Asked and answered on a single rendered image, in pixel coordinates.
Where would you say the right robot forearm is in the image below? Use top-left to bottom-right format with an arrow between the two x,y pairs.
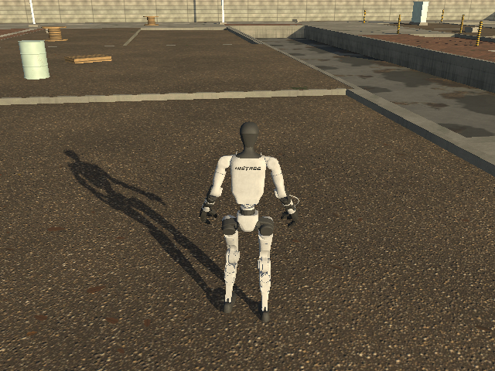
280,187 -> 295,214

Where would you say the robot right shin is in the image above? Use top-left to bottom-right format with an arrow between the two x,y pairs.
259,259 -> 271,311

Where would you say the humanoid robot head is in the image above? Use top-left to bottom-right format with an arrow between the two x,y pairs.
236,121 -> 262,158

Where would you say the robot right upper arm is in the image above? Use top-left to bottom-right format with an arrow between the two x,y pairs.
265,156 -> 287,199

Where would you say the robot left hand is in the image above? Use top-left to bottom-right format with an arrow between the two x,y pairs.
200,208 -> 217,224

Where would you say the robot right hand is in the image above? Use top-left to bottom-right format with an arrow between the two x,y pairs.
281,209 -> 299,227

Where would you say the robot left upper arm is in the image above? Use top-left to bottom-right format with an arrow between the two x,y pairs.
210,155 -> 233,197

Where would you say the left robot forearm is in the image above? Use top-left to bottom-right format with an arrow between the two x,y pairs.
202,185 -> 217,212

